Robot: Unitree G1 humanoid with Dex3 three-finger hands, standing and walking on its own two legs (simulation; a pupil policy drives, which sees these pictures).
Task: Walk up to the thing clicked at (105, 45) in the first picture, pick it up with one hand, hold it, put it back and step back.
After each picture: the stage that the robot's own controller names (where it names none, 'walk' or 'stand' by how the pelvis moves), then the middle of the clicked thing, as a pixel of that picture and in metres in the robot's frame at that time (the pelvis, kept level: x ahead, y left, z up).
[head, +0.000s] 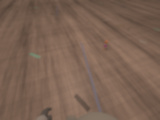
stand; (105, 45) +1.71 -0.34 -0.65
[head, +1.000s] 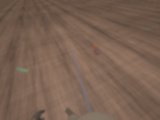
walk; (94, 50) +1.60 +0.03 -0.62
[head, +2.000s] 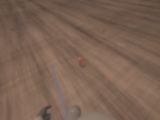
walk; (80, 63) +1.03 +0.26 -0.64
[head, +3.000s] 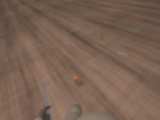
walk; (76, 81) +0.64 +0.26 -0.65
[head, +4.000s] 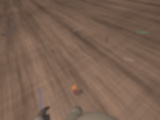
stand; (75, 90) +0.45 +0.24 -0.64
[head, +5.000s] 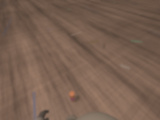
stand; (72, 97) +0.41 +0.20 -0.65
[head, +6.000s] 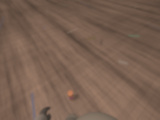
stand; (71, 96) +0.39 +0.23 -0.65
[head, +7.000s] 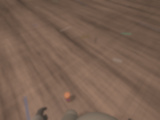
stand; (67, 97) +0.34 +0.24 -0.64
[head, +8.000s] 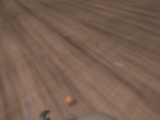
stand; (69, 102) +0.33 +0.23 -0.66
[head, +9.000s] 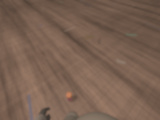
stand; (69, 97) +0.35 +0.23 -0.65
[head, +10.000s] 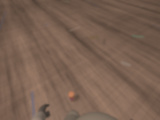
stand; (71, 97) +0.36 +0.21 -0.65
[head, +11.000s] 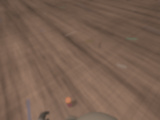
stand; (69, 102) +0.32 +0.23 -0.66
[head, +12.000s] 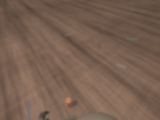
stand; (69, 103) +0.32 +0.23 -0.66
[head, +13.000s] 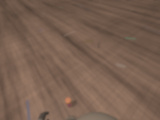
go down; (69, 103) +0.32 +0.23 -0.66
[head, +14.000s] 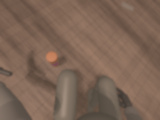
go down; (53, 60) +0.38 +0.29 -0.25
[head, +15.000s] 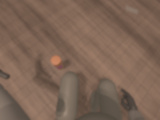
approach; (58, 64) +0.37 +0.29 -0.27
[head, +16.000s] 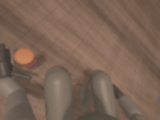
close in; (28, 61) +0.34 +0.33 -0.15
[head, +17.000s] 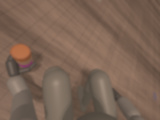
close; (25, 60) +0.35 +0.34 -0.15
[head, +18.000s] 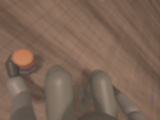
lift; (26, 63) +0.32 +0.34 -0.15
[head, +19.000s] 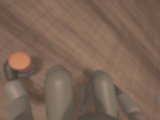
lift; (25, 65) +0.30 +0.34 -0.14
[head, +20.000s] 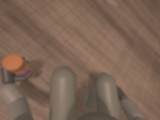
lift; (22, 69) +0.26 +0.38 -0.13
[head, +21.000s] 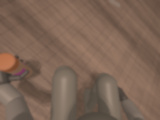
lift; (18, 68) +0.26 +0.41 -0.11
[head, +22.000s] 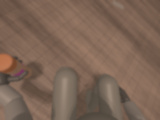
lift; (17, 69) +0.25 +0.42 -0.09
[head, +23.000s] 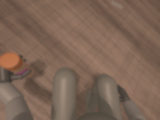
lift; (21, 68) +0.27 +0.41 -0.10
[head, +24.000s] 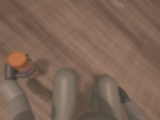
lift; (26, 67) +0.28 +0.39 -0.11
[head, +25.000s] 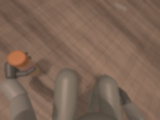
lift; (27, 66) +0.29 +0.40 -0.10
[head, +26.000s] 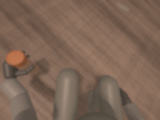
lift; (26, 65) +0.28 +0.41 -0.11
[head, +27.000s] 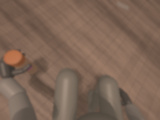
lift; (24, 64) +0.29 +0.42 -0.12
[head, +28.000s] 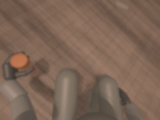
lift; (28, 67) +0.28 +0.40 -0.14
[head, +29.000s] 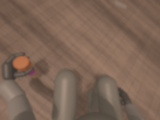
lift; (29, 69) +0.28 +0.40 -0.16
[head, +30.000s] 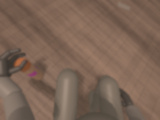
lift; (31, 71) +0.27 +0.41 -0.18
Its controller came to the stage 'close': yes
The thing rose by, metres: 0.09
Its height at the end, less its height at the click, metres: +0.00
